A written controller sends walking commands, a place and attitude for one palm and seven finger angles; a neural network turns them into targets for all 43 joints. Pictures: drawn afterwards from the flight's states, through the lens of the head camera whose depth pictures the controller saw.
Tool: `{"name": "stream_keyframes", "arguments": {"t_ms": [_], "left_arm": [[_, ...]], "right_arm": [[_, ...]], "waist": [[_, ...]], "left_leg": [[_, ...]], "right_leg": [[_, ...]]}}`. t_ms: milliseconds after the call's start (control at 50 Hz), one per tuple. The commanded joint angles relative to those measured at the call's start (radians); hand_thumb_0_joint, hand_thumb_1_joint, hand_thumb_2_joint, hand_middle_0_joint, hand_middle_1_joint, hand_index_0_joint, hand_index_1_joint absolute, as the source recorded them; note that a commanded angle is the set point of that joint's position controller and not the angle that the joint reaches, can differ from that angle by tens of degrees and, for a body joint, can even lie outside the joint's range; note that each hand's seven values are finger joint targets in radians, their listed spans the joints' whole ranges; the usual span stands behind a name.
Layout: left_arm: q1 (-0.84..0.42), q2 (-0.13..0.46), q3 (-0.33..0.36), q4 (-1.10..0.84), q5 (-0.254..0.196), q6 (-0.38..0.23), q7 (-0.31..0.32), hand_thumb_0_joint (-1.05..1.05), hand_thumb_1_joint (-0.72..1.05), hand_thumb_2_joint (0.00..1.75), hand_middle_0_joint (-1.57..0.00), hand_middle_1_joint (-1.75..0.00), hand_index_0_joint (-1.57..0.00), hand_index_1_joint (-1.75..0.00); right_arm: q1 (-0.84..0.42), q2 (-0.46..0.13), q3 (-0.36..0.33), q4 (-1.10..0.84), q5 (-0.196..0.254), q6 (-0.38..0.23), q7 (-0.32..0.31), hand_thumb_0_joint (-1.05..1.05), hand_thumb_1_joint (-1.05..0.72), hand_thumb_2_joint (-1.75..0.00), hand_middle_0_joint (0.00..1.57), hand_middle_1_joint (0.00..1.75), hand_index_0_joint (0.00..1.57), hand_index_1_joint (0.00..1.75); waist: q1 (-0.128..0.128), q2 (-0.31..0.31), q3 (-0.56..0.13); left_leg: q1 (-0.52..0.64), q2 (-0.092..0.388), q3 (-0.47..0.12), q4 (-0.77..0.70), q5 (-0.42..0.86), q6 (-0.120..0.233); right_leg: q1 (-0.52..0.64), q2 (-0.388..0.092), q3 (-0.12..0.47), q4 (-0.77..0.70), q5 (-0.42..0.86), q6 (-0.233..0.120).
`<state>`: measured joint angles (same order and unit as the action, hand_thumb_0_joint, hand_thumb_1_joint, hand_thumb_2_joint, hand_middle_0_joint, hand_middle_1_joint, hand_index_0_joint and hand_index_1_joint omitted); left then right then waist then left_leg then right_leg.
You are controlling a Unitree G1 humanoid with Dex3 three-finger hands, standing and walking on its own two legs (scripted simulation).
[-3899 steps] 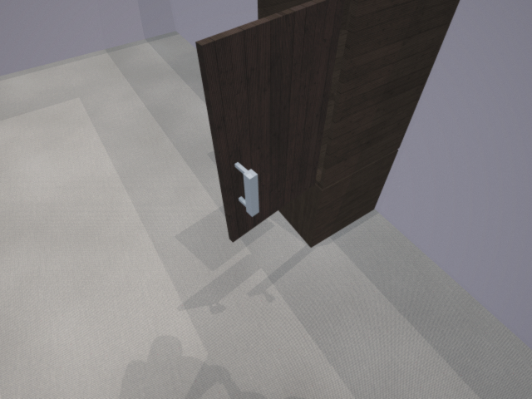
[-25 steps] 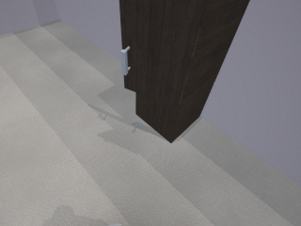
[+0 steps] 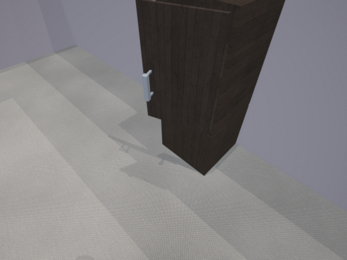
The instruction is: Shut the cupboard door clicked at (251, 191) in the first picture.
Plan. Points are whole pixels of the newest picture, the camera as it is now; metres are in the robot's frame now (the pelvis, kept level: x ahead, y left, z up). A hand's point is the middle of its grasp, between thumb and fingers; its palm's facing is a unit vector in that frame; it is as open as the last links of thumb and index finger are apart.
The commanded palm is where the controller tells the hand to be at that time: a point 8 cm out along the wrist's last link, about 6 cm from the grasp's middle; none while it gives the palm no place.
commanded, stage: let the arm hang, fingers relaxed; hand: left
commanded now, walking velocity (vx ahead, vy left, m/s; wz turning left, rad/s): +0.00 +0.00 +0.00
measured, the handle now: (148, 85) +0.89 +0.17 -0.11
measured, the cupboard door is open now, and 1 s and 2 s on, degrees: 19 19 19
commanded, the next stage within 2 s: look to check the result in 0.26 s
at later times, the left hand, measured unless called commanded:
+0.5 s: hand out of the picture -0.03 +0.17 -0.17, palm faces +0.05 -0.98 -0.19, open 7.4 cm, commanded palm none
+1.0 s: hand out of the picture +0.02 +0.17 -0.17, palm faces +0.03 -0.98 -0.20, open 7.4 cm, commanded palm none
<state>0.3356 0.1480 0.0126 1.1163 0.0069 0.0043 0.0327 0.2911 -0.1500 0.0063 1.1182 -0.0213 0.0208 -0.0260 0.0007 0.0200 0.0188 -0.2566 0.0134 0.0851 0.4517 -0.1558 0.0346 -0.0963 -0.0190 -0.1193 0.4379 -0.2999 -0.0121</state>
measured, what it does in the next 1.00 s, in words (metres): stands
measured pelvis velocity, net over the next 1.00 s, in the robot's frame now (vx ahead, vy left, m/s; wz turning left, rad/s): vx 0.02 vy -0.01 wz -0.01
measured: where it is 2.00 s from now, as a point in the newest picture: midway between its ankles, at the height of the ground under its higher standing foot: outside the picture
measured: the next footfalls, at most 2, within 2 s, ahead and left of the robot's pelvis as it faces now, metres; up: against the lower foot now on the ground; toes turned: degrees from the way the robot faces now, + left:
right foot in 1.74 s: +0.12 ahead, -0.14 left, +0.00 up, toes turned +26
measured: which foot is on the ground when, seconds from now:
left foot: down 0.00-1.00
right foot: down 0.00-1.00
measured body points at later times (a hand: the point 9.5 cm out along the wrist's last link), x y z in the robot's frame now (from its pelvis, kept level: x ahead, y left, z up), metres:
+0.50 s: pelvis +0.01 +0.00 +0.00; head +0.02 +0.00 +0.45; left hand -0.03 +0.22 -0.16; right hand -0.01 -0.21 -0.16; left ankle +0.06 +0.10 -0.74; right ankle -0.04 -0.11 -0.74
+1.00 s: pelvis +0.02 -0.01 +0.00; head +0.04 -0.01 +0.45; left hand +0.02 +0.22 -0.16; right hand +0.03 -0.24 -0.16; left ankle +0.06 +0.10 -0.74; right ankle -0.04 -0.11 -0.74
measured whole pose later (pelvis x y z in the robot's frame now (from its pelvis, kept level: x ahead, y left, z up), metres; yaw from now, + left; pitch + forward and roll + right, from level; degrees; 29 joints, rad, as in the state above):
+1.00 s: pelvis +0.02 -0.01 +0.00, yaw -1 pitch -1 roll +0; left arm 0.29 0.16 0.02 1.13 0.01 -0.01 0.03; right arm 0.24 -0.18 0.00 1.13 -0.02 0.01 -0.03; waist 0.00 0.00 0.05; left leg -0.22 0.01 0.09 0.41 -0.17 0.02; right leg -0.06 -0.02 -0.11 0.39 -0.31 -0.02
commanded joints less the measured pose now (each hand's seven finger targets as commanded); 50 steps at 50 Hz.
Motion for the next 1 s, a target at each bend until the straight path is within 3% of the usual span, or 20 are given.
{"name": "stream_keyframes", "arguments": {"t_ms": [0,140,200,320,440,680,900,980], "left_arm": [[0.088,0.093,0.015,-0.005,0.005,-0.006,0.004,0.00,0.90,0.90,-0.20,-0.30,-0.20,-0.30],[0.086,0.077,0.019,0.003,0.005,-0.004,0.002,0.00,0.90,0.90,-0.20,-0.30,-0.20,-0.30],[0.092,0.082,0.023,0.002,0.007,-0.009,0.002,0.00,0.90,0.90,-0.20,-0.30,-0.20,-0.30],[0.089,0.074,0.024,0.006,0.006,-0.012,0.004,0.00,0.90,0.90,-0.20,-0.30,-0.20,-0.30],[0.088,0.075,0.022,0.012,0.006,-0.011,0.005,0.00,0.90,0.90,-0.20,-0.30,-0.20,-0.30],[0.065,0.103,0.024,0.007,0.007,-0.013,0.003,0.00,0.90,0.90,-0.20,-0.30,-0.20,-0.30],[0.038,0.137,0.028,-0.005,0.008,-0.020,0.000,0.00,0.90,0.90,-0.20,-0.30,-0.20,-0.30],[0.039,0.104,0.026,-0.007,0.004,-0.009,0.006,0.00,0.90,0.90,-0.20,-0.30,-0.20,-0.30]], "right_arm": [[0.059,-0.091,-0.017,-0.018,0.005,-0.012,-0.008,0.00,-0.90,-0.90,0.20,0.30,0.20,0.30],[0.061,-0.083,-0.019,-0.016,0.002,-0.017,-0.013,0.00,-0.90,-0.90,0.20,0.30,0.20,0.30],[0.063,-0.089,-0.021,-0.020,0.006,-0.020,-0.014,0.00,-0.90,-0.90,0.20,0.30,0.20,0.30],[0.068,-0.086,-0.023,-0.015,0.005,-0.023,-0.015,0.00,-0.90,-0.90,0.20,0.30,0.20,0.30],[0.062,-0.090,-0.024,-0.013,0.006,-0.021,-0.016,0.00,-0.90,-0.90,0.20,0.30,0.20,0.30],[0.032,-0.117,-0.026,-0.014,0.006,-0.021,-0.013,0.00,-0.90,-0.90,0.20,0.30,0.20,0.30],[-0.004,-0.145,-0.028,-0.021,0.009,-0.026,-0.012,0.00,-0.90,-0.90,0.20,0.30,0.20,0.30],[0.005,-0.103,-0.019,-0.021,0.005,-0.017,-0.009,0.00,-0.90,-0.90,0.20,0.30,0.20,0.30]], "waist": [[0.000,-0.018,0.117],[-0.001,0.025,0.098],[0.002,-0.009,0.080],[-0.005,-0.007,0.054],[-0.006,-0.016,0.087],[-0.007,-0.023,0.089],[-0.001,-0.030,0.051],[-0.004,-0.015,0.060]], "left_leg": [[0.033,0.091,-0.128,-0.111,-0.025,0.001],[0.022,0.091,-0.140,-0.149,-0.081,0.001],[0.041,0.089,-0.130,-0.130,-0.024,0.003],[0.069,0.092,-0.126,-0.114,0.023,0.005],[0.069,0.095,-0.125,-0.122,0.013,0.006],[0.084,0.096,-0.120,-0.116,0.034,0.005],[0.112,0.100,-0.118,-0.098,0.115,0.005],[0.072,0.091,-0.113,-0.065,0.145,-0.005]], "right_leg": [[-0.153,-0.092,0.111,-0.138,-0.009,-0.041],[-0.126,-0.084,0.108,-0.122,0.008,-0.037],[-0.115,-0.086,0.106,-0.127,0.036,-0.038],[-0.112,-0.090,0.109,-0.125,0.058,-0.039],[-0.128,-0.088,0.110,-0.129,0.049,-0.037],[-0.121,-0.094,0.114,-0.139,0.060,-0.038],[-0.085,-0.099,0.118,-0.148,0.129,-0.038],[-0.066,-0.115,0.097,-0.113,0.160,-0.031]]}}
